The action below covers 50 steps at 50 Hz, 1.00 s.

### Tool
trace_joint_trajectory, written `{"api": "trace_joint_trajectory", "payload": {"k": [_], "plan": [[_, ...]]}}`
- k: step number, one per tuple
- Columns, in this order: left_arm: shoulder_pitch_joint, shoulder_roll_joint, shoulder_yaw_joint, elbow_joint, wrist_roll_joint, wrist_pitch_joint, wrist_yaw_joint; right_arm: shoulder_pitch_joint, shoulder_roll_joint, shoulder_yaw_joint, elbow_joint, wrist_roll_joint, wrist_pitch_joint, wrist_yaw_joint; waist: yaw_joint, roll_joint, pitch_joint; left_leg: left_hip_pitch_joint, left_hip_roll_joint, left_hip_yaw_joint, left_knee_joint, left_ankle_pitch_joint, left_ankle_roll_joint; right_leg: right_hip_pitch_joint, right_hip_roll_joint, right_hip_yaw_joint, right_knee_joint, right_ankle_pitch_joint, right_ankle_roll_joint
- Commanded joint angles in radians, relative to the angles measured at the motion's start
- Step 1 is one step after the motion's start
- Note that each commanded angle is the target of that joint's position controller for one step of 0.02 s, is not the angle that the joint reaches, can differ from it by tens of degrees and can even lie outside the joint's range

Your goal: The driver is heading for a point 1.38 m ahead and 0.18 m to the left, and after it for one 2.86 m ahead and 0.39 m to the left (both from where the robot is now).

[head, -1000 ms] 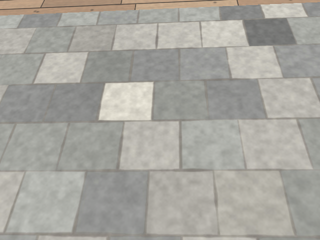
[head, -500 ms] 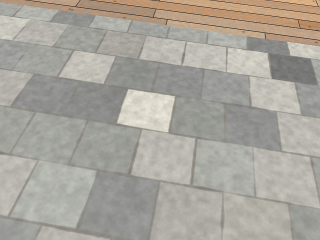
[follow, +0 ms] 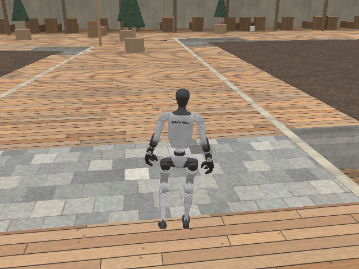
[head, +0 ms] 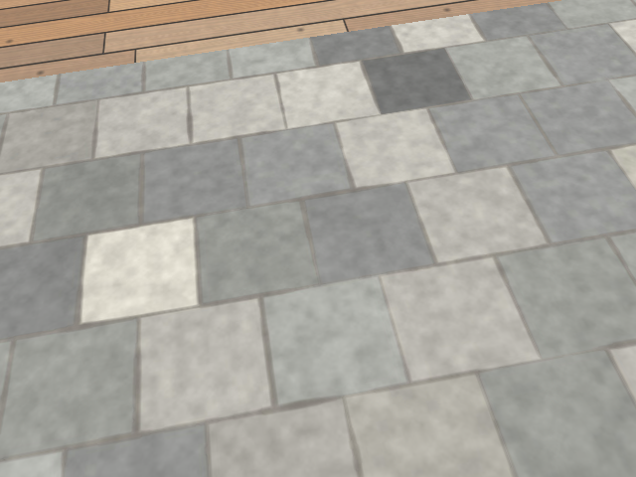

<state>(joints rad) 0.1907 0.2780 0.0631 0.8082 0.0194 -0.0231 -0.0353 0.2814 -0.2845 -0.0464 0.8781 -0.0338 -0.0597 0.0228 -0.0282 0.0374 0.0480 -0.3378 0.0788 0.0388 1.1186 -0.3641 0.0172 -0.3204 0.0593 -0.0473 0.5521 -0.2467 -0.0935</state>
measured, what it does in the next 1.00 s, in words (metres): walks ahead, turning left: left foot, then right foot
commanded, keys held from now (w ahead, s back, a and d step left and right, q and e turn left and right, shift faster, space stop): w+e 0.10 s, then w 0.04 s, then w+q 0.50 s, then q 0.36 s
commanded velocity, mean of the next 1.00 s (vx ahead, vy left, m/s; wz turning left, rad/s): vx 0.40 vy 0.00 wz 0.19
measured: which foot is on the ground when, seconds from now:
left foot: up 0.00-0.40, down 0.42-0.92, up 0.94-1.00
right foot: down 0.00-0.44, up 0.46-0.90, down 0.92-1.00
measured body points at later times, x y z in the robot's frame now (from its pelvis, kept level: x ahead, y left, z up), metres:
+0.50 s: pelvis +0.30 -0.01 -0.01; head +0.33 -0.02 +0.44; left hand +0.33 +0.25 -0.15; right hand +0.42 -0.28 -0.13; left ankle +0.39 +0.02 -0.73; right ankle +0.09 -0.08 -0.63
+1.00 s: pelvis +0.54 -0.05 +0.00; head +0.59 -0.06 +0.44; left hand +0.67 +0.23 -0.10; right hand +0.64 -0.33 -0.14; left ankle +0.41 +0.02 -0.66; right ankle +0.66 -0.12 -0.73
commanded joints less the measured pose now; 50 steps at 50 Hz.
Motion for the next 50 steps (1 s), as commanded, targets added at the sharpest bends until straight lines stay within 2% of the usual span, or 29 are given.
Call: {"api": "trace_joint_trajectory", "payload": {"k": [1, 4, 8, 12, 15, 16, 18, 20, 21, 22, 23, 24, 25, 26, 27, 28, 31, 32, 34, 36, 38, 41, 44, 45, 46, 47, 48, 49, 50], "plan": [[0.088, 0.137, 0.031, -0.027, -0.015, -0.015, 0.019, -0.006, -0.1, -0.015, -0.073, -0.016, -0.009, 0.005, 0.018, -0.086, -0.038, -0.288, 0.052, -0.062, 0.007, 0.122, -0.003, 0.263, -0.232, 0.366, -0.34, 0.19, -0.129], [0.134, 0.142, 0.03, -0.009, -0.028, -0.04, 0.02, -0.031, -0.084, -0.014, -0.088, -0.02, 0.029, 0.009, 0.007, -0.077, -0.042, -0.297, 0.031, -0.039, -0.029, 0.155, -0.043, 0.244, -0.193, 0.308, -0.346, 0.374, -0.143], [0.221, 0.125, 0.023, 0.025, -0.024, -0.044, 0.028, -0.169, -0.067, -0.007, -0.132, -0.015, 0.035, 0.013, 0.049, -0.086, 0.006, -0.393, 0.018, -0.006, -0.177, 0.274, -0.058, 0.279, -0.176, 0.276, -0.379, 0.448, -0.113], [0.272, 0.096, 0.005, 0.059, -0.016, -0.055, 0.036, -0.281, -0.039, 0.01, -0.159, -0.001, 0.023, 0.023, 0.091, -0.096, 0.019, -0.367, -0.009, 0.042, -0.369, 0.392, -0.022, 0.348, -0.163, 0.195, -0.377, 0.621, -0.055], [0.302, 0.094, -0.004, 0.09, -0.002, -0.058, 0.047, -0.35, -0.036, 0.021, -0.181, 0.01, 0.016, 0.027, 0.107, -0.098, 0.045, -0.331, -0.04, 0.069, -0.493, 0.404, 0.028, 0.412, -0.197, 0.159, -0.404, 0.696, -0.043], [0.295, 0.098, -0.006, 0.097, 0.003, -0.059, 0.051, -0.344, -0.041, 0.021, -0.181, 0.013, 0.014, 0.027, 0.094, -0.1, 0.047, -0.294, -0.056, 0.071, -0.529, 0.39, 0.05, 0.431, -0.209, 0.141, -0.398, 0.759, -0.035], [0.261, 0.119, -0.005, 0.102, 0.012, -0.062, 0.063, -0.263, -0.066, 0.013, -0.157, 0.016, 0.012, 0.019, 0.043, -0.114, 0.004, -0.162, -0.122, 0.085, -0.555, 0.311, 0.094, 0.464, -0.224, 0.102, -0.306, 1.051, -0.012], [0.23, 0.147, 0.002, 0.103, 0.032, -0.054, 0.073, -0.024, -0.109, -0.006, -0.076, 0.021, 0.007, 0.003, -0.057, -0.131, -0.109, 0.036, -0.182, 0.071, -0.573, 0.223, 0.13, 0.496, -0.227, 0.073, -0.027, 1.23, 0.008], [0.199, 0.161, 0.005, 0.097, 0.026, -0.049, 0.072, 0.129, -0.122, -0.015, -0.03, 0.015, 0.0, -0.007, -0.134, -0.11, -0.168, 0.216, -0.157, 0.039, -0.647, 0.262, 0.157, 0.411, -0.21, 0.042, 0.195, 1.125, 0.014], [0.194, 0.128, -0.007, 0.064, 0.019, -0.056, 0.07, 0.274, -0.196, -0.039, -0.006, -0.002, 0.003, -0.022, -0.174, 0.004, -0.267, 0.434, 0.051, -0.225, -0.635, 0.205, 0.229, 0.215, -0.143, -0.007, 0.539, 0.734, 0.019], [0.287, 0.06, -0.012, 0.054, -0.01, -0.063, 0.048, 0.221, -0.24, -0.057, -0.004, 0.01, 0.019, -0.018, -0.055, 0.262, -0.313, 0.663, 0.27, -0.803, -0.755, 0.243, 0.418, -0.218, 0.098, 0.024, 0.906, -0.223, 0.086], [0.227, 0.112, -0.016, 0.037, 0.023, -0.073, 0.046, 0.095, -0.21, -0.058, -0.028, 0.04, 0.019, -0.002, -0.031, 0.064, -0.23, 0.577, 0.242, -0.796, -0.826, 0.169, 0.413, -0.324, 0.015, 0.156, 0.928, -0.171, 0.047], [0.133, 0.126, -0.015, 0.014, 0.017, -0.084, 0.038, 0.028, -0.16, -0.049, -0.05, 0.037, 0.019, -0.001, -0.028, -0.008, -0.127, 0.452, 0.221, -0.653, -0.845, 0.145, 0.393, -0.348, -0.037, 0.16, 0.887, -0.098, 0.045], [0.103, 0.118, -0.019, 0.002, 0.014, -0.09, 0.034, 0.011, -0.106, -0.036, -0.042, 0.026, 0.019, -0.002, 0.005, -0.09, -0.041, 0.313, 0.181, -0.559, -0.879, 0.221, 0.354, -0.319, -0.075, 0.141, 0.802, -0.065, 0.043], [0.075, 0.106, -0.02, -0.015, 0.022, -0.079, 0.032, 0.015, -0.085, -0.029, -0.032, 0.024, 0.013, -0.008, 0.027, -0.104, -0.009, 0.228, 0.134, -0.494, -0.888, 0.295, 0.323, -0.283, -0.101, 0.142, 0.735, -0.062, 0.054], [0.09, 0.087, -0.027, -0.016, 0.031, -0.059, 0.029, 0.011, -0.08, -0.024, -0.024, 0.024, 0.007, -0.013, 0.053, -0.088, -0.007, 0.17, 0.094, -0.439, -0.901, 0.354, 0.302, -0.238, -0.112, 0.13, 0.691, -0.06, 0.07], [0.077, 0.057, -0.04, -0.039, 0.036, -0.025, 0.024, 0.054, -0.128, -0.038, -0.01, 0.032, -0.011, -0.013, 0.06, -0.036, -0.018, 0.104, 0.044, -0.355, -0.921, 0.444, 0.295, -0.221, -0.131, 0.087, 0.549, -0.044, 0.113], [0.035, 0.054, -0.043, -0.056, 0.034, -0.022, 0.023, 0.066, -0.137, -0.041, -0.01, 0.033, -0.011, -0.014, 0.052, -0.026, -0.008, 0.089, 0.029, -0.342, -0.933, 0.433, 0.287, -0.234, -0.137, 0.073, 0.489, -0.009, 0.127], [-0.063, 0.051, -0.047, -0.093, 0.028, -0.02, 0.026, 0.097, -0.137, -0.042, -0.006, 0.034, -0.006, -0.015, 0.026, -0.015, 0.023, 0.085, 0.004, -0.308, -0.908, 0.631, 0.249, -0.252, -0.127, 0.046, 0.357, 0.077, 0.152], [-0.112, 0.042, -0.052, -0.111, 0.019, -0.02, 0.029, 0.135, -0.136, -0.045, -0.001, 0.037, 0.004, -0.018, -0.002, 0.007, -0.018, 0.132, -0.031, -0.263, -0.826, 0.867, 0.182, -0.223, -0.094, 0.029, 0.259, 0.159, 0.155], [-0.148, 0.046, -0.054, -0.126, 0.008, -0.02, 0.031, 0.17, -0.138, -0.048, 0.001, 0.036, 0.019, -0.025, -0.03, 0.031, -0.066, 0.197, -0.045, -0.268, -0.767, 0.939, 0.136, -0.208, -0.059, 0.028, 0.204, 0.2, 0.147], [-0.193, 0.061, -0.057, -0.146, 0.001, -0.025, 0.039, 0.179, -0.136, -0.052, -0.011, 0.022, 0.043, -0.038, -0.049, 0.057, -0.074, 0.267, -0.04, -0.327, -0.692, 0.907, 0.121, -0.2, -0.024, 0.05, 0.114, 0.169, 0.136], [-0.062, 0.112, -0.043, -0.111, 0.001, -0.045, 0.055, 0.087, -0.153, -0.061, -0.055, 0.017, 0.045, -0.046, 0.026, 0.071, -0.091, 0.251, -0.052, -0.4, -0.56, 0.85, 0.084, -0.012, -0.008, 0.098, -0.083, 0.163, 0.093], [0.04, 0.135, -0.036, -0.088, 0.01, -0.062, 0.065, 0.048, -0.151, -0.061, -0.072, 0.032, 0.034, -0.04, 0.085, 0.036, -0.127, 0.194, -0.094, -0.384, -0.43, 0.784, 0.057, 0.151, -0.06, 0.125, -0.187, 0.316, 0.066], [0.152, 0.211, -0.02, -0.085, 0.022, -0.069, 0.079, 0.075, -0.082, -0.041, -0.117, 0.052, 0.022, -0.035, 0.099, -0.107, -0.27, 0.062, -0.142, -0.299, -0.18, 0.38, 0.024, 0.405, -0.327, 0.32, -0.123, 0.657, 0.004], [0.117, 0.254, -0.006, -0.104, 0.008, -0.043, 0.073, 0.252, -0.044, -0.039, -0.117, 0.074, 0.034, -0.047, 0.02, -0.3, -0.407, -0.111, -0.289, -0.161, 0.044, -0.367, 0.012, 0.555, -0.582, 0.591, -0.087, 1.027, -0.172], [0.085, 0.172, -0.009, -0.113, -0.014, -0.022, 0.067, 0.266, -0.128, -0.05, -0.068, 0.025, 0.058, -0.057, 0.006, -0.162, -0.376, -0.149, -0.193, -0.143, 0.138, -0.302, 0.013, 0.449, -0.549, 0.601, -0.094, 0.865, -0.195], [0.035, 0.091, -0.032, -0.13, -0.015, -0.017, 0.069, 0.178, -0.141, -0.058, -0.069, 0.011, 0.071, -0.048, 0.013, -0.085, -0.248, -0.16, -0.169, -0.14, 0.147, -0.219, 0.0, 0.331, -0.464, 0.464, -0.134, 0.714, -0.163], [-0.018, 0.062, -0.042, -0.136, -0.007, -0.009, 0.071, 0.126, -0.126, -0.058, -0.084, 0.009, 0.082, -0.038, 0.002, -0.081, -0.174, -0.163, -0.144, -0.127, 0.119, -0.166, -0.016, 0.242, -0.396, 0.36, -0.184, 0.59, -0.124]]}}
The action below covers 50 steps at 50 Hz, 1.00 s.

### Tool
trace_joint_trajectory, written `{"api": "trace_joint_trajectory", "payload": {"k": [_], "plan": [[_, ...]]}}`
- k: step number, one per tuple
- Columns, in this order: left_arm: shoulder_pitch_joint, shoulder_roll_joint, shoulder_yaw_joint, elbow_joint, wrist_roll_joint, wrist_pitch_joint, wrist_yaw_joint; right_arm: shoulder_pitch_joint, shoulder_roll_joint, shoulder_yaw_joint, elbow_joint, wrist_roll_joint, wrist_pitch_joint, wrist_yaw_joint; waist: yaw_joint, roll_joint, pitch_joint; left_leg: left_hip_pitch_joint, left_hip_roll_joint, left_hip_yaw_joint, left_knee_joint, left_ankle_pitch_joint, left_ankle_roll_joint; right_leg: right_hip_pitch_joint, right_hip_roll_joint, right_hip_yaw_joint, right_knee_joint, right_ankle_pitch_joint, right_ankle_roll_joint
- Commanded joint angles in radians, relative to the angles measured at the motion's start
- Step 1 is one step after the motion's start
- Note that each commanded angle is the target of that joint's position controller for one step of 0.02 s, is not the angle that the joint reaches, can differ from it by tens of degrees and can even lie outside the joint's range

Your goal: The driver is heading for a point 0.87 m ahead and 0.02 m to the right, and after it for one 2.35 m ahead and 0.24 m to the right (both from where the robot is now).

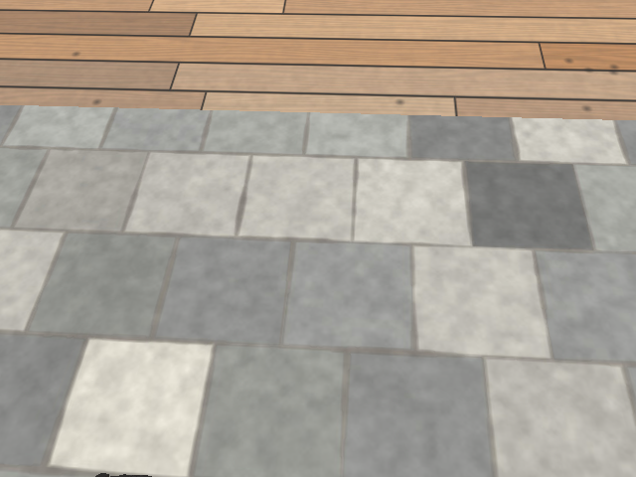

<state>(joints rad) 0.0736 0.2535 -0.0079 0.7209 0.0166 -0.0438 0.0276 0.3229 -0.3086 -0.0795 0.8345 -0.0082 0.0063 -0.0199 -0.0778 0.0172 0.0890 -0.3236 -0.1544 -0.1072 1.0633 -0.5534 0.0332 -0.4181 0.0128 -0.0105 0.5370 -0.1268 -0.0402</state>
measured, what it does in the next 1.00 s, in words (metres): steps on the spot: left foot, then right foot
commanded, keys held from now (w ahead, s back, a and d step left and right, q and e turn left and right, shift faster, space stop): q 0.20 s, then no key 0.20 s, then e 0.56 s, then w+e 0.04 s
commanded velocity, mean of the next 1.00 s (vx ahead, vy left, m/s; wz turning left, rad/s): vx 0.03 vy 0.00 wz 0.02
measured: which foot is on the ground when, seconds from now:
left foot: up 0.00-0.34, down 0.36-0.78, up 0.80-1.00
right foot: down 0.00-0.36, up 0.38-0.76, down 0.78-1.00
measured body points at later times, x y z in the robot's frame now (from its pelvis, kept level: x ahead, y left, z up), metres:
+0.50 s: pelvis +0.01 +0.02 +0.01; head +0.02 +0.05 +0.46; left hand +0.02 +0.29 -0.13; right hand +0.20 -0.19 -0.08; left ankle +0.00 +0.10 -0.73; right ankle +0.06 -0.11 -0.69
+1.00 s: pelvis -0.02 -0.01 +0.02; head +0.01 -0.04 +0.47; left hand +0.08 +0.27 -0.09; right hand +0.08 -0.30 -0.12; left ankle -0.02 +0.13 -0.65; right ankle -0.03 -0.08 -0.73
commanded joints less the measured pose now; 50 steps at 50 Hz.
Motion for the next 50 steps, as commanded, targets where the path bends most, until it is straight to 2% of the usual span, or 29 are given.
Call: {"api": "trace_joint_trajectory", "payload": {"k": [1, 2, 5, 10, 14, 16, 17, 18, 19, 20, 21, 22, 23, 24, 26, 28, 32, 36, 38, 39, 40, 41, 42, 43, 44, 45, 46, 48, 50], "plan": [[0.077, 0.091, 0.029, -0.051, 0.001, 0.016, 0.014, 0.053, -0.092, -0.025, -0.053, -0.019, 0.03, 0.017, 0.047, -0.116, -0.167, -0.176, 0.11, 0.028, 0.159, 0.063, -0.048, 0.28, -0.304, 0.247, -0.203, 0.407, -0.158], [0.076, 0.104, 0.034, -0.046, 0.006, 0.018, 0.017, 0.061, -0.08, -0.022, -0.054, -0.02, 0.045, 0.028, 0.043, -0.156, -0.148, -0.147, 0.105, 0.048, 0.17, 0.092, -0.061, 0.224, -0.271, 0.187, -0.222, 0.399, -0.157], [0.096, 0.12, 0.046, -0.035, 0.013, 0.014, 0.011, 0.042, -0.068, -0.018, -0.076, -0.007, 0.06, 0.038, 0.039, -0.148, -0.168, -0.134, 0.102, 0.065, 0.139, 0.126, -0.071, 0.204, -0.273, 0.115, -0.234, 0.389, -0.179], [0.108, 0.14, 0.063, -0.029, 0.016, 0.029, 0.007, -0.065, -0.051, -0.003, -0.131, -0.013, 0.079, 0.055, 0.062, -0.17, -0.145, -0.127, 0.155, 0.099, -0.061, 0.167, -0.063, 0.187, -0.293, 0.064, -0.284, 0.058, -0.179], [0.139, 0.174, 0.079, -0.012, 0.02, 0.043, -0.009, -0.101, -0.038, 0.014, -0.155, -0.007, 0.072, 0.057, 0.086, -0.186, -0.153, 0.01, 0.134, 0.144, -0.271, 0.114, -0.028, 0.158, -0.298, 0.047, -0.253, -0.005, -0.17], [0.14, 0.188, 0.084, -0.004, 0.012, 0.054, -0.016, -0.074, -0.031, 0.02, -0.149, -0.008, 0.061, 0.051, 0.069, -0.174, -0.153, 0.087, 0.121, 0.164, -0.426, 0.16, -0.005, 0.152, -0.296, 0.039, -0.199, 0.04, -0.151], [0.143, 0.189, 0.085, 0.002, 0.004, 0.061, -0.018, -0.038, -0.03, 0.022, -0.136, -0.011, 0.051, 0.048, 0.048, -0.153, -0.149, 0.17, 0.112, 0.168, -0.567, 0.24, 0.012, 0.114, -0.284, 0.017, -0.151, 0.065, -0.116], [0.19, 0.172, 0.085, 0.019, 0.006, 0.066, -0.022, -0.031, -0.053, 0.021, -0.132, -0.017, 0.039, 0.043, 0.051, -0.077, -0.133, 0.231, 0.148, 0.085, -0.718, 0.304, 0.026, 0.061, -0.252, -0.019, -0.085, 0.002, -0.05], [0.242, 0.075, 0.064, 0.0, 0.016, 0.068, -0.035, -0.045, -0.12, 0.015, -0.154, -0.028, 0.028, 0.034, 0.085, 0.19, -0.153, 0.304, 0.424, -0.256, -0.852, 0.309, 0.068, -0.068, -0.15, -0.121, 0.153, -0.304, 0.037], [0.173, 0.078, 0.061, -0.027, 0.008, 0.087, -0.016, -0.084, -0.204, -0.006, -0.172, -0.026, 0.025, 0.025, 0.052, 0.259, -0.065, 0.074, 0.554, -0.366, -0.859, 0.458, 0.197, -0.098, -0.036, -0.065, 0.242, -0.462, 0.059], [0.146, 0.103, 0.065, -0.016, -0.002, 0.101, -0.016, -0.104, -0.117, 0.016, -0.158, -0.03, 0.018, 0.018, 0.062, 0.147, -0.051, 0.038, 0.488, -0.25, -0.842, 0.508, 0.203, -0.019, -0.071, 0.016, 0.308, -0.394, 0.057], [0.176, 0.083, 0.063, 0.009, -0.012, 0.104, -0.025, -0.174, -0.048, 0.043, -0.156, -0.027, 0.012, 0.014, 0.107, 0.138, -0.045, 0.022, 0.42, -0.148, -0.842, 0.522, 0.173, 0.014, -0.06, 0.026, 0.307, -0.326, 0.051], [0.224, 0.081, 0.063, 0.047, -0.011, 0.101, -0.03, -0.214, -0.017, 0.055, -0.154, -0.03, 0.007, 0.008, 0.13, 0.135, -0.055, 0.043, 0.365, -0.07, -0.84, 0.554, 0.137, 0.046, -0.052, 0.024, 0.291, -0.271, 0.05], [0.252, 0.094, 0.07, 0.073, 0.0, 0.098, -0.032, -0.22, -0.012, 0.058, -0.15, -0.023, -0.002, -0.003, 0.129, 0.155, -0.068, 0.086, 0.339, -0.017, -0.818, 0.645, 0.125, 0.059, -0.04, 0.014, 0.295, -0.243, 0.051], [0.252, 0.107, 0.077, 0.084, 0.001, 0.092, -0.035, -0.183, -0.03, 0.055, -0.133, -0.014, -0.007, -0.013, 0.108, 0.119, -0.1, 0.173, 0.346, 0.027, -0.753, 0.826, 0.133, 0.055, -0.012, 0.026, 0.308, -0.27, 0.057], [0.228, 0.094, 0.074, 0.073, -0.006, 0.091, -0.035, -0.148, -0.06, 0.042, -0.114, -0.006, 0.0, -0.018, 0.086, 0.102, -0.107, 0.235, 0.377, 0.025, -0.719, 0.847, 0.152, 0.031, -0.013, 0.02, 0.29, -0.303, 0.061], [0.202, 0.083, 0.073, 0.054, -0.009, 0.097, -0.03, -0.124, -0.077, 0.022, -0.096, -0.011, 0.016, -0.021, 0.055, 0.115, -0.101, 0.263, 0.424, -0.006, -0.687, 0.807, 0.191, 0.017, -0.014, -0.013, 0.253, -0.372, 0.056], [0.221, 0.065, 0.072, 0.043, -0.015, 0.092, -0.032, -0.148, -0.087, 0.005, -0.087, -0.014, 0.021, -0.021, 0.069, 0.113, -0.123, 0.245, 0.443, 0.001, -0.645, 0.816, 0.189, 0.083, -0.006, -0.047, 0.154, -0.354, 0.029], [0.262, 0.054, 0.069, 0.048, -0.014, 0.081, -0.035, -0.179, -0.098, -0.005, -0.084, -0.009, 0.027, -0.021, 0.113, 0.092, -0.13, 0.18, 0.416, 0.054, -0.578, 0.721, 0.131, 0.197, 0.005, -0.059, -0.05, -0.182, 0.002], [0.263, 0.092, 0.077, 0.044, -0.002, 0.071, -0.033, -0.171, -0.09, -0.007, -0.082, -0.01, 0.027, -0.019, 0.118, 0.018, -0.118, 0.098, 0.37, 0.1, -0.485, 0.562, 0.065, 0.261, -0.035, 0.049, -0.181, -0.077, -0.023], [0.285, 0.206, 0.1, 0.027, 0.015, 0.057, -0.029, -0.149, -0.032, 0.004, -0.11, -0.019, 0.031, -0.012, 0.095, -0.218, -0.135, -0.115, 0.247, 0.205, -0.239, 0.221, -0.016, 0.382, -0.283, 0.393, -0.253, 0.168, -0.086], [0.327, 0.281, 0.125, 0.044, 0.006, 0.059, -0.028, -0.255, -0.013, 0.015, -0.155, -0.008, 0.042, -0.027, 0.149, -0.323, -0.059, -0.241, 0.106, 0.161, -0.111, -0.089, -0.034, 0.295, -0.409, 0.538, -0.252, 0.471, -0.241], [0.337, 0.235, 0.119, 0.047, 0.0, 0.062, -0.027, -0.246, -0.035, 0.012, -0.144, -0.015, 0.049, -0.027, 0.133, -0.161, -0.057, -0.245, 0.148, 0.086, -0.004, -0.051, -0.036, 0.304, -0.367, 0.466, -0.241, 0.439, -0.268], [0.273, 0.195, 0.11, 0.038, -0.01, 0.066, -0.023, -0.227, -0.035, 0.009, -0.125, -0.007, 0.048, -0.021, 0.102, -0.108, -0.038, -0.25, 0.159, 0.068, 0.023, 0.036, -0.036, 0.288, -0.299, 0.385, -0.238, 0.347, -0.244], [0.199, 0.17, 0.103, 0.018, -0.008, 0.075, -0.019, -0.207, -0.05, 0.004, -0.11, -0.002, 0.042, -0.015, 0.073, -0.09, -0.029, -0.252, 0.167, 0.063, 0.006, 0.107, -0.04, 0.283, -0.234, 0.332, -0.241, 0.283, -0.198], [0.175, 0.162, 0.101, 0.006, -0.015, 0.076, -0.014, -0.196, -0.066, -0.001, -0.105, -0.014, 0.04, -0.009, 0.071, -0.113, -0.044, -0.26, 0.164, 0.068, 0.014, 0.152, -0.047, 0.309, -0.206, 0.312, -0.235, 0.308, -0.184], [0.172, 0.154, 0.1, 0.001, -0.016, 0.076, -0.016, -0.171, -0.064, -0.001, -0.094, -0.021, 0.039, -0.002, 0.071, -0.113, -0.081, -0.246, 0.156, 0.074, 0.028, 0.176, -0.058, 0.334, -0.183, 0.292, -0.225, 0.348, -0.182], [0.202, 0.163, 0.105, 0.006, -0.018, 0.073, -0.02, -0.164, -0.055, 0.001, -0.097, -0.015, 0.04, 0.004, 0.082, -0.096, -0.109, -0.249, 0.153, 0.074, 0.015, 0.195, -0.074, 0.365, -0.177, 0.296, -0.215, 0.348, -0.183], [0.25, 0.173, 0.112, 0.019, -0.015, 0.074, -0.021, -0.183, -0.057, 0.003, -0.108, -0.023, 0.038, 0.01, 0.108, -0.112, -0.115, -0.274, 0.161, 0.075, -0.056, 0.199, -0.082, 0.386, -0.163, 0.352, -0.273, -0.022, -0.195]]}}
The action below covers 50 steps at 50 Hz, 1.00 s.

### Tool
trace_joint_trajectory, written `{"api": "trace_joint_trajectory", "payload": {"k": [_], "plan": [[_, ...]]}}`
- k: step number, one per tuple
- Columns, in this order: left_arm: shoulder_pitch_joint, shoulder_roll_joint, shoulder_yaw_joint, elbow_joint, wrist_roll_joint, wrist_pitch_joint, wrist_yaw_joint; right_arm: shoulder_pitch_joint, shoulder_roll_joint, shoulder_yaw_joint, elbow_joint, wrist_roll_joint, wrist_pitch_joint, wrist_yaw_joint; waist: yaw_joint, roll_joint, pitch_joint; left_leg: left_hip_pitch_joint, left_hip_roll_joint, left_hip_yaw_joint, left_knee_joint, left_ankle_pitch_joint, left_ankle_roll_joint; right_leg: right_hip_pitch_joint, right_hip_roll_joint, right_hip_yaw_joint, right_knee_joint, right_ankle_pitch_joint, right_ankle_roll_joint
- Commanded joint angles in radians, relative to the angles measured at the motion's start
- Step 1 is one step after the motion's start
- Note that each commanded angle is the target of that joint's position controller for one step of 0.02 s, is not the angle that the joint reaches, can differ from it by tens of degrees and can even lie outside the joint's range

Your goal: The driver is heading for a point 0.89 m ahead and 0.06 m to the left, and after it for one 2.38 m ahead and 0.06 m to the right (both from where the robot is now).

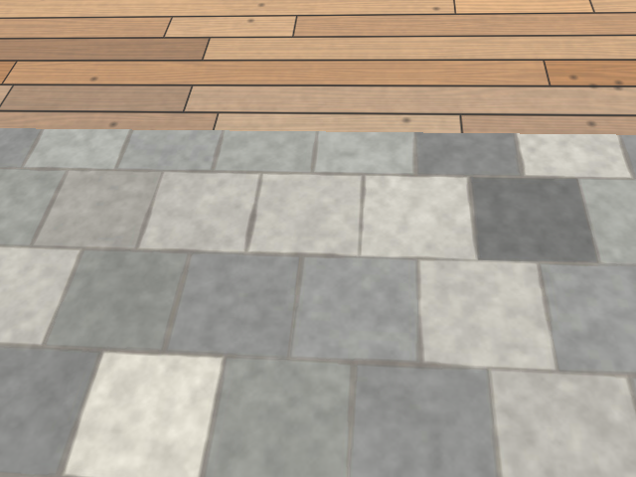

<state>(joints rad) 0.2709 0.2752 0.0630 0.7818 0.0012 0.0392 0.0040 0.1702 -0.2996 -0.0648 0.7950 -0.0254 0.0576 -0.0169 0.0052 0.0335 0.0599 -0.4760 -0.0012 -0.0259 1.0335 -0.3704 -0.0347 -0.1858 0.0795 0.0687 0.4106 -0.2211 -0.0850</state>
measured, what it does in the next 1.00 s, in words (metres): walks ahead: left foot, then right foot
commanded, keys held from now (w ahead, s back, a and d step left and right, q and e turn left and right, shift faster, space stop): w+e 0.16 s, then w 0.44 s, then w+q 0.40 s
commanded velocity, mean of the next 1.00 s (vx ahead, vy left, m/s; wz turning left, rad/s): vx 0.40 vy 0.00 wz -0.09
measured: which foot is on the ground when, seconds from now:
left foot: up 0.00-0.28, down 0.30-0.78, up 0.80-1.00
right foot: down 0.00-0.30, up 0.32-0.76, down 0.78-1.00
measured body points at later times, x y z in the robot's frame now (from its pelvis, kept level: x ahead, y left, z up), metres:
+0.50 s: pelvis +0.12 +0.04 +0.00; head +0.13 +0.06 +0.45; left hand +0.27 +0.28 -0.13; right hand +0.09 -0.23 -0.11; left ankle +0.09 +0.13 -0.75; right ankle +0.11 -0.10 -0.67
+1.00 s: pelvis +0.36 -0.06 +0.00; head +0.38 -0.07 +0.45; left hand +0.44 +0.20 -0.12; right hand +0.41 -0.33 -0.14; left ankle +0.37 +0.09 -0.66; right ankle +0.35 -0.13 -0.74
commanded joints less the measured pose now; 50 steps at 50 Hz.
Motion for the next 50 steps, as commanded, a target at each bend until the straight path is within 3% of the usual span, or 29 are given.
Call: {"api": "trace_joint_trajectory", "payload": {"k": [1, 3, 7, 10, 12, 14, 15, 16, 17, 18, 19, 21, 23, 27, 30, 33, 36, 37, 38, 39, 40, 41, 42, 43, 45, 50], "plan": [[0.064, 0.151, 0.042, -0.04, 0.006, -0.009, 0.001, -0.053, -0.073, -0.013, -0.076, -0.01, -0.014, 0.011, 0.04, -0.15, -0.064, -0.142, 0.01, -0.008, -0.066, 0.018, -0.016, 0.149, -0.229, 0.314, -0.185, -0.129, -0.158], [0.077, 0.158, 0.045, -0.038, 0.014, -0.011, -0.002, -0.088, -0.084, -0.014, -0.088, -0.012, -0.022, 0.017, 0.057, -0.175, -0.023, -0.161, 0.008, -0.01, -0.141, 0.018, -0.022, 0.135, -0.237, 0.381, -0.227, -0.295, -0.17], [0.088, 0.186, 0.054, -0.035, 0.021, -0.029, -0.006, -0.113, -0.074, -0.005, -0.1, -0.008, -0.057, 0.023, 0.066, -0.152, -0.017, -0.111, -0.003, -0.018, -0.27, 0.019, -0.014, 0.101, -0.232, 0.422, -0.208, -0.29, -0.184], [0.066, 0.184, 0.055, -0.041, 0.025, -0.041, -0.014, -0.096, -0.073, 0.002, -0.104, -0.001, -0.075, 0.025, 0.053, -0.166, -0.023, -0.003, -0.017, -0.003, -0.356, 0.0, 0.011, 0.024, -0.218, 0.433, -0.185, -0.303, -0.175], [0.033, 0.172, 0.051, -0.046, 0.025, -0.048, -0.019, -0.041, -0.062, 0.007, -0.094, 0.007, -0.087, 0.021, 0.017, -0.157, -0.021, 0.165, -0.029, 0.013, -0.456, 0.027, 0.037, -0.09, -0.2, 0.426, -0.163, -0.303, -0.148], [0.0, 0.139, 0.04, -0.047, 0.02, -0.052, -0.013, 0.104, -0.055, 0.007, -0.049, 0.003, -0.105, 0.004, -0.072, -0.084, -0.022, 0.46, -0.032, 0.021, -0.624, 0.116, 0.06, -0.279, -0.125, 0.375, -0.056, -0.347, -0.088], [-0.008, 0.076, 0.021, -0.059, 0.017, -0.064, -0.011, 0.192, -0.113, -0.003, -0.035, -0.01, -0.119, -0.007, -0.11, 0.045, -0.043, 0.581, 0.117, -0.161, -0.727, -0.055, 0.082, -0.391, -0.047, 0.277, 0.137, -0.376, -0.04], [-0.016, 0.012, 0.001, -0.091, 0.006, -0.076, -0.012, 0.263, -0.229, -0.023, -0.033, -0.02, -0.122, -0.012, -0.119, 0.21, -0.09, 0.626, 0.36, -0.587, -0.905, -0.425, 0.161, -0.508, 0.091, 0.105, 0.424, -0.375, -0.001], [-0.001, 0.092, 0.016, -0.086, 0.025, -0.078, -0.01, 0.241, -0.251, -0.039, -0.008, -0.02, -0.115, -0.006, -0.071, 0.144, -0.002, 0.501, 0.407, -0.73, -0.942, -0.531, 0.233, -0.569, 0.042, 0.109, 0.561, -0.324, -0.007], [-0.005, 0.121, 0.023, -0.069, 0.033, -0.08, -0.018, 0.178, -0.176, -0.023, -0.023, -0.006, -0.117, 0.003, -0.034, 0.058, 0.064, 0.441, 0.362, -0.64, -0.925, -0.488, 0.234, -0.571, -0.005, 0.123, 0.614, -0.233, -0.01], [-0.002, 0.117, 0.022, -0.05, 0.034, -0.082, -0.032, 0.131, -0.124, -0.01, -0.031, 0.002, -0.124, 0.011, -0.013, 0.038, 0.077, 0.413, 0.294, -0.508, -0.921, -0.362, 0.208, -0.548, -0.032, 0.109, 0.605, -0.157, 0.001], [0.003, 0.104, 0.019, -0.029, 0.046, -0.08, -0.05, 0.13, -0.082, 0.003, -0.023, 0.003, -0.138, 0.011, -0.008, 0.083, 0.029, 0.423, 0.205, -0.328, -0.923, -0.104, 0.178, -0.499, -0.051, 0.053, 0.609, -0.051, 0.028], [-0.03, 0.084, 0.01, -0.035, 0.05, -0.076, -0.057, 0.182, -0.074, 0.004, 0.007, 0.009, -0.152, 0.017, -0.013, 0.083, 0.004, 0.446, 0.183, -0.251, -0.915, 0.076, 0.19, -0.512, -0.072, 0.015, 0.623, 0.008, 0.046], [-0.184, 0.055, -0.007, -0.077, 0.047, -0.07, -0.059, 0.272, -0.056, 0.006, 0.055, 0.017, -0.155, 0.022, -0.052, 0.068, 0.023, 0.494, 0.18, -0.178, -0.922, 0.289, 0.222, -0.589, -0.122, -0.068, 0.518, 0.067, 0.086], [-0.291, 0.022, -0.027, -0.108, 0.041, -0.072, -0.064, 0.313, -0.057, 0.007, 0.085, 0.014, -0.153, 0.02, -0.076, 0.073, 0.03, 0.484, 0.166, -0.12, -0.903, 0.446, 0.218, -0.527, -0.121, -0.117, 0.355, 0.112, 0.091], [-0.35, 0.022, -0.033, -0.13, 0.032, -0.078, -0.061, 0.349, -0.077, 0.005, 0.112, 0.012, -0.149, 0.015, -0.081, 0.075, 0.036, 0.478, 0.186, -0.135, -0.857, 0.576, 0.218, -0.425, -0.097, -0.135, 0.228, 0.108, 0.073], [-0.267, 0.05, -0.023, -0.108, 0.029, -0.088, -0.04, 0.317, -0.104, -0.001, 0.119, 0.012, -0.144, 0.01, -0.018, 0.071, 0.0, 0.475, 0.206, -0.151, -0.748, 0.801, 0.194, -0.239, -0.056, -0.13, 0.147, 0.068, 0.033], [-0.171, 0.071, -0.013, -0.075, 0.03, -0.094, -0.028, 0.308, -0.112, -0.003, 0.122, 0.015, -0.143, 0.01, 0.027, 0.059, -0.051, 0.465, 0.187, -0.136, -0.634, 0.909, 0.179, -0.102, -0.031, -0.133, 0.098, 0.062, 0.014], [-0.02, 0.103, 0.001, -0.028, 0.04, -0.107, -0.014, 0.296, -0.108, -0.001, 0.122, 0.022, -0.143, 0.013, 0.096, 0.026, -0.138, 0.386, 0.141, -0.096, -0.453, 0.867, 0.158, 0.121, -0.05, -0.115, 0.052, 0.102, -0.011], [0.145, 0.182, 0.021, -0.009, 0.063, -0.116, 0.005, 0.287, -0.061, 0.012, 0.088, 0.029, -0.146, 0.018, 0.156, -0.066, -0.27, 0.2, 0.085, -0.066, -0.187, 0.546, 0.143, 0.372, -0.275, 0.111, 0.02, -0.084, -0.052], [0.174, 0.269, 0.041, -0.002, 0.074, -0.108, 0.005, 0.417, 0.065, 0.036, 0.07, 0.059, -0.137, 0.015, 0.092, -0.303, -0.404, -0.09, -0.059, 0.012, 0.129, -0.156, 0.111, 0.578, -0.562, 0.547, -0.07, -0.167, -0.15], [0.125, 0.187, 0.03, -0.009, 0.041, -0.098, 0.0, 0.356, -0.071, 0.002, 0.093, 0.025, -0.122, 0.005, 0.096, -0.144, -0.314, -0.146, -0.016, -0.051, 0.211, -0.107, 0.128, 0.433, -0.521, 0.594, -0.137, -0.269, -0.143], [0.025, 0.116, 0.008, -0.015, 0.035, -0.101, -0.002, 0.281, -0.066, -0.005, 0.078, 0.021, -0.12, 0.014, 0.054, -0.103, -0.154, -0.152, 0.027, -0.061, 0.194, -0.007, 0.134, 0.283, -0.465, 0.419, -0.165, -0.239, -0.114], [-0.026, 0.073, -0.001, -0.016, 0.034, -0.109, -0.005, 0.25, -0.034, 0.0, 0.076, 0.021, -0.12, 0.022, 0.032, -0.103, -0.082, -0.126, 0.056, -0.051, 0.159, 0.052, 0.13, 0.176, -0.417, 0.288, -0.2, -0.105, -0.092], [-0.034, 0.037, -0.011, 0.003, 0.028, -0.125, 0.0, 0.255, -0.017, -0.004, 0.087, 0.0, -0.096, 0.037, -0.008, -0.139, -0.035, -0.069, 0.081, -0.038, 0.119, 0.083, 0.116, 0.069, -0.348, 0.116, -0.233, 0.047, -0.052], [0.034, 0.041, -0.005, 0.048, 0.013, -0.158, 0.002, 0.134, 0.018, -0.004, 0.04, -0.01, -0.065, 0.065, -0.023, -0.113, -0.005, -0.184, 0.095, -0.01, 0.089, 0.201, 0.095, 0.081, -0.333, -0.061, -0.274, 0.255, -0.056]]}}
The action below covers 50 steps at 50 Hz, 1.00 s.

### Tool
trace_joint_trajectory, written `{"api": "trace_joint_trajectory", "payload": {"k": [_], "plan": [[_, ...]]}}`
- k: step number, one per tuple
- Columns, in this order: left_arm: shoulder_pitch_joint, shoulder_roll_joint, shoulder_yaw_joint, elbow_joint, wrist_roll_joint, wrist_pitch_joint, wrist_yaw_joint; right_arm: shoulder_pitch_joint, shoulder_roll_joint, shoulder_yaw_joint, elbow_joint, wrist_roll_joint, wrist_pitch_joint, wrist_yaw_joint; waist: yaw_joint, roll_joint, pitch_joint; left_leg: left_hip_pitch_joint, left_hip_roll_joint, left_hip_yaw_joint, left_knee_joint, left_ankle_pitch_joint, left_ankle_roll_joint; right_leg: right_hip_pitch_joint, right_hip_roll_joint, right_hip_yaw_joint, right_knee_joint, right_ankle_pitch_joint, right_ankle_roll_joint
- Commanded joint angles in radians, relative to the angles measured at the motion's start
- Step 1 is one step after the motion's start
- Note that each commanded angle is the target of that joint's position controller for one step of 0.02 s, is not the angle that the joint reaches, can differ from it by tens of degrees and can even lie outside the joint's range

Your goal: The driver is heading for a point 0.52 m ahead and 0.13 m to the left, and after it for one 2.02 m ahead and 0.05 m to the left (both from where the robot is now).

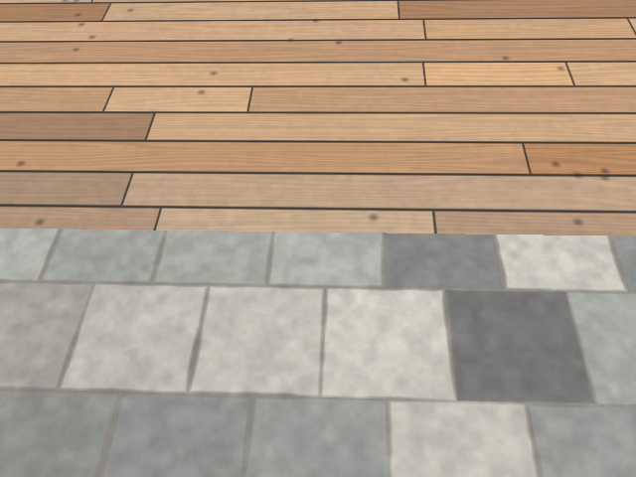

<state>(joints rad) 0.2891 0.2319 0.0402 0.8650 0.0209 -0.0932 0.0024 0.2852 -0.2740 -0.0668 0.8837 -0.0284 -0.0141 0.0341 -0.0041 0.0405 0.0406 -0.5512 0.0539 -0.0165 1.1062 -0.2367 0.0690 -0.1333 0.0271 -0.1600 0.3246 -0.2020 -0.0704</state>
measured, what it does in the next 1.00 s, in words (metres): walks ahead: left foot, then right foot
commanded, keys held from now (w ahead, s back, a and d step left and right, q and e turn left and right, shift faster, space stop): w+q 0.54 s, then w+e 0.46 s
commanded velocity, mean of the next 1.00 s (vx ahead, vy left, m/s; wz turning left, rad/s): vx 0.50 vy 0.00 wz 0.26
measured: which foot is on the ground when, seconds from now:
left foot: up 0.00-0.28, down 0.30-0.88, up 0.90-1.00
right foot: down 0.00-0.32, up 0.34-0.84, down 0.86-1.00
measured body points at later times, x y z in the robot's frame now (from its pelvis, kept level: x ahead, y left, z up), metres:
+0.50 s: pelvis +0.26 +0.06 -0.01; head +0.30 +0.08 +0.44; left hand +0.30 +0.34 -0.13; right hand +0.41 -0.19 -0.13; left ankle +0.27 +0.09 -0.75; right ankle +0.30 -0.10 -0.66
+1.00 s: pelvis +0.56 +0.09 -0.01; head +0.59 +0.09 +0.44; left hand +0.58 +0.38 -0.13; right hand +0.69 -0.15 -0.15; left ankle +0.44 +0.18 -0.65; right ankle +0.62 +0.05 -0.75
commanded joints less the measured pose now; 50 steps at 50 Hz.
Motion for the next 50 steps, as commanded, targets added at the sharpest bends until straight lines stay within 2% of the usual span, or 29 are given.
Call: {"api": "trace_joint_trajectory", "payload": {"k": [1, 4, 6, 10, 13, 14, 15, 16, 17, 18, 19, 20, 21, 23, 26, 29, 32, 35, 37, 38, 40, 42, 43, 44, 45, 46, 47, 48, 50], "plan": [[0.031, 0.079, 0.017, -0.026, -0.005, -0.025, 0.004, -0.019, -0.006, -0.001, -0.063, -0.007, 0.008, 0.018, -0.01, -0.118, 0.023, -0.138, 0.042, -0.013, -0.009, 0.102, -0.014, 0.036, -0.275, 0.137, -0.191, 0.262, -0.072], [0.055, 0.076, 0.014, -0.005, -0.002, -0.023, 0.005, -0.139, 0.007, 0.012, -0.109, -0.003, 0.002, 0.03, 0.004, -0.107, 0.049, -0.136, 0.03, 0.029, -0.188, 0.215, -0.021, 0.036, -0.245, 0.042, -0.186, 0.345, -0.062], [0.081, 0.095, 0.017, 0.009, -0.003, -0.022, 0.009, -0.219, 0.016, 0.023, -0.137, -0.004, -0.001, 0.038, 0.023, -0.106, 0.059, -0.095, 0.018, 0.078, -0.316, 0.262, -0.012, 0.051, -0.248, 0.0, -0.183, 0.396, -0.053], [0.142, 0.128, 0.022, 0.045, -0.001, -0.006, 0.023, -0.302, 0.0, 0.027, -0.179, -0.01, -0.002, 0.043, 0.038, -0.101, 0.062, -0.052, -0.021, 0.146, -0.454, 0.191, 0.038, 0.187, -0.283, -0.053, -0.115, 0.604, -0.039], [0.138, 0.173, 0.032, 0.054, 0.005, 0.018, 0.035, -0.202, -0.034, 0.012, -0.159, -0.014, 0.0, 0.028, -0.018, -0.139, -0.023, 0.103, -0.115, 0.19, -0.482, 0.026, 0.103, 0.263, -0.295, -0.093, 0.125, 1.004, -0.033], [0.137, 0.189, 0.036, 0.053, 0.006, 0.03, 0.035, -0.109, -0.057, -0.001, -0.133, -0.015, -0.006, 0.021, -0.056, -0.141, -0.079, 0.213, -0.146, 0.181, -0.514, -0.014, 0.13, 0.243, -0.299, -0.094, 0.281, 1.002, -0.035], [0.125, 0.193, 0.037, 0.043, 0.004, 0.037, 0.031, 0.042, -0.092, -0.022, -0.084, -0.023, -0.014, 0.009, -0.125, -0.101, -0.158, 0.424, -0.157, 0.145, -0.596, 0.006, 0.165, 0.136, -0.283, -0.106, 0.512, 0.848, -0.016], [0.142, 0.137, 0.025, 0.01, 0.01, 0.034, 0.024, 0.142, -0.183, -0.051, -0.062, -0.028, -0.014, -0.009, -0.14, 0.021, -0.248, 0.663, 0.063, -0.14, -0.614, -0.085, 0.219, -0.106, -0.234, -0.099, 0.816, 0.303, 0.012], [0.127, 0.084, 0.019, -0.074, -0.009, 0.026, 0.004, 0.092, -0.274, -0.072, -0.094, -0.006, -0.003, -0.012, -0.079, 0.209, -0.317, 0.887, 0.301, -0.73, -0.767, -0.083, 0.395, -0.524, 0.006, 0.025, 1.154, -0.366, 0.073], [-0.012, 0.154, 0.029, -0.097, 0.002, 0.013, 0.001, 0.105, -0.238, -0.067, -0.093, 0.013, 0.009, -0.02, -0.125, 0.015, -0.236, 0.845, 0.279, -0.658, -0.83, -0.028, 0.363, -0.649, -0.049, 0.185, 1.152, -0.27, 0.065], [-0.041, 0.135, 0.022, -0.112, -0.011, -0.001, -0.004, 0.053, -0.196, -0.056, -0.084, 0.018, 0.007, -0.029, -0.087, -0.015, -0.12, 0.719, 0.259, -0.518, -0.84, 0.069, 0.329, -0.649, -0.096, 0.19, 1.075, -0.166, 0.058], [-0.018, 0.131, 0.021, -0.094, -0.011, -0.007, -0.001, 0.013, -0.148, -0.044, -0.079, 0.018, -0.001, -0.031, -0.032, -0.083, -0.047, 0.582, 0.207, -0.424, -0.852, 0.219, 0.282, -0.577, -0.129, 0.187, 0.97, -0.124, 0.06], [-0.01, 0.125, 0.021, -0.09, 0.007, 0.007, 0.0, -0.018, -0.127, -0.037, -0.082, 0.023, -0.011, -0.034, 0.004, -0.091, -0.026, 0.497, 0.154, -0.347, -0.857, 0.313, 0.254, -0.511, -0.147, 0.195, 0.907, -0.122, 0.071], [0.025, 0.109, 0.019, -0.084, 0.03, 0.046, -0.006, -0.033, -0.106, -0.026, -0.086, 0.029, -0.033, -0.032, 0.038, -0.067, -0.048, 0.425, 0.099, -0.275, -0.87, 0.412, 0.237, -0.427, -0.149, 0.188, 0.842, -0.12, 0.095], [-0.042, 0.091, 0.015, -0.115, 0.03, 0.069, -0.015, 0.02, -0.14, -0.034, -0.073, 0.029, -0.047, -0.027, 0.029, -0.04, -0.03, 0.385, 0.055, -0.242, -0.895, 0.404, 0.22, -0.462, -0.144, 0.162, 0.735, -0.038, 0.122], [-0.15, 0.088, 0.012, -0.146, 0.025, 0.07, -0.021, 0.087, -0.123, -0.027, -0.053, 0.028, -0.049, -0.027, -0.014, -0.005, -0.002, 0.433, 0.042, -0.218, -0.917, 0.406, 0.177, -0.532, -0.146, 0.146, 0.58, 0.098, 0.125], [-0.23, 0.081, 0.004, -0.162, 0.015, 0.064, -0.029, 0.148, -0.108, -0.017, -0.027, 0.025, -0.059, -0.029, -0.057, 0.016, 0.001, 0.518, 0.046, -0.172, -0.918, 0.492, 0.125, -0.537, -0.135, 0.127, 0.453, 0.205, 0.097], [-0.315, 0.083, -0.001, -0.187, 0.006, 0.059, -0.035, 0.188, -0.111, -0.009, -0.008, 0.014, -0.064, -0.036, -0.089, 0.018, 0.021, 0.612, 0.077, -0.145, -0.923, 0.528, 0.112, -0.555, -0.114, 0.104, 0.361, 0.226, 0.058], [-0.345, 0.087, -0.003, -0.2, 0.004, 0.054, -0.041, 0.199, -0.113, -0.005, 0.006, 0.003, -0.065, -0.044, -0.09, 0.022, 0.042, 0.664, 0.108, -0.124, -0.923, 0.56, 0.113, -0.548, -0.094, 0.097, 0.307, 0.191, 0.027], [-0.339, 0.092, -0.002, -0.202, 0.003, 0.051, -0.043, 0.191, -0.118, -0.004, 0.011, -0.002, -0.065, -0.049, -0.077, 0.024, 0.048, 0.679, 0.123, -0.11, -0.914, 0.603, 0.108, -0.523, -0.08, 0.097, 0.282, 0.16, 0.009], [-0.257, 0.105, 0.006, -0.178, 0.0, 0.049, -0.04, 0.147, -0.134, -0.003, 0.01, -0.007, -0.068, -0.058, -0.024, 0.035, 0.019, 0.682, 0.131, -0.057, -0.829, 0.868, 0.085, -0.381, -0.02, 0.078, 0.245, 0.073, -0.033], [-0.039, 0.139, 0.026, -0.105, 0.002, 0.042, -0.026, 0.127, -0.154, -0.006, 0.015, -0.015, -0.063, -0.061, 0.071, 0.03, -0.093, 0.685, 0.113, -0.008, -0.551, 1.064, 0.061, -0.153, 0.055, 0.057, 0.191, 0.022, -0.075], [0.114, 0.165, 0.039, -0.062, 0.016, 0.035, -0.017, 0.11, -0.154, -0.002, 0.005, -0.008, -0.064, -0.062, 0.144, 0.005, -0.168, 0.547, 0.088, 0.024, -0.326, 0.912, 0.046, 0.069, -0.001, 0.131, 0.151, 0.049, -0.115], [0.228, 0.293, 0.077, -0.051, 0.035, 0.036, -0.006, 0.173, -0.084, 0.016, -0.04, 0.026, -0.072, -0.052, 0.132, -0.194, -0.296, 0.205, -0.041, 0.09, 0.088, 0.457, -0.012, 0.379, -0.28, 0.573, 0.146, 0.012, -0.26], [0.176, 0.262, 0.073, -0.043, -0.001, 0.048, -0.02, 0.167, -0.108, 0.009, -0.044, 0.008, -0.08, -0.044, 0.09, -0.235, -0.33, -0.02, -0.173, 0.006, 0.269, -0.245, -0.019, 0.434, -0.384, 0.942, -0.015, 0.059, -0.334], [0.077, 0.236, 0.069, -0.057, -0.023, 0.052, -0.027, 0.088, -0.117, 0.01, -0.067, -0.01, -0.083, -0.039, 0.058, -0.135, -0.177, -0.105, -0.09, -0.076, 0.289, -0.17, -0.01, 0.311, -0.348, 0.821, -0.032, -0.034, -0.313], [0.02, 0.185, 0.058, -0.071, -0.019, 0.054, -0.028, 0.028, -0.121, 0.014, -0.084, -0.006, -0.093, -0.032, 0.048, -0.062, -0.087, -0.108, -0.045, -0.066, 0.236, -0.097, -0.012, 0.179, -0.319, 0.704, -0.061, -0.013, -0.287], [0.001, 0.155, 0.049, -0.067, -0.013, 0.053, -0.025, 0.004, -0.11, 0.016, -0.094, -0.005, -0.092, -0.028, 0.023, -0.027, -0.022, -0.081, -0.013, -0.06, 0.162, -0.074, -0.017, 0.07, -0.271, 0.624, -0.087, 0.056, -0.253], [-0.002, 0.137, 0.04, -0.051, -0.017, 0.043, -0.018, 0.02, -0.085, 0.024, -0.102, -0.022, -0.061, -0.024, -0.022, -0.049, -0.009, -0.001, 0.015, -0.05, 0.064, -0.064, -0.049, -0.041, -0.196, 0.519, -0.114, 0.177, -0.215]]}}
Keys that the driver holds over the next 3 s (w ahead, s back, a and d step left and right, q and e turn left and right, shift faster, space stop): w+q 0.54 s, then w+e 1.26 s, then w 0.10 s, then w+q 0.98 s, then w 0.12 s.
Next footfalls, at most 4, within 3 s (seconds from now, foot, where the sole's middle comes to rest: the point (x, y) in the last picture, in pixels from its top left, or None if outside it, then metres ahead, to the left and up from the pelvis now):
0.30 left None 0.31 0.11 -0.78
0.86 right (316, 397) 0.66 0.06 -0.78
1.38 left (232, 300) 0.93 0.27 -0.78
1.90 right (338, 232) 1.14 0.00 -0.78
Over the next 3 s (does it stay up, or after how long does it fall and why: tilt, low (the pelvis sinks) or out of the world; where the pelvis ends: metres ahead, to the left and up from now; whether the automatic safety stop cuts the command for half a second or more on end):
stays up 1.62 0.01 -0.03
